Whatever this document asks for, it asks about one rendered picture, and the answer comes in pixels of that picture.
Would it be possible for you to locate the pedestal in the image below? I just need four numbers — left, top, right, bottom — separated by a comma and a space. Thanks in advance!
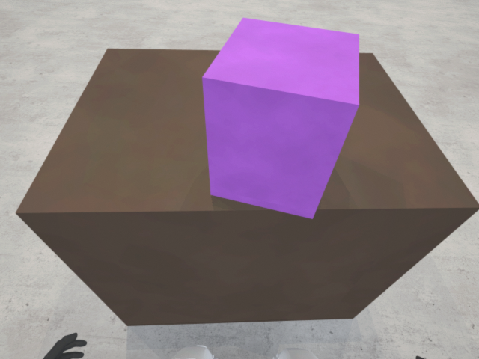
16, 49, 479, 326

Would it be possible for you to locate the left robot hand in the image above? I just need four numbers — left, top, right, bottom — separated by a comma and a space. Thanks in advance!
43, 333, 87, 359

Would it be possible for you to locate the carton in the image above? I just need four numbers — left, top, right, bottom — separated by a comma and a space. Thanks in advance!
202, 18, 359, 219

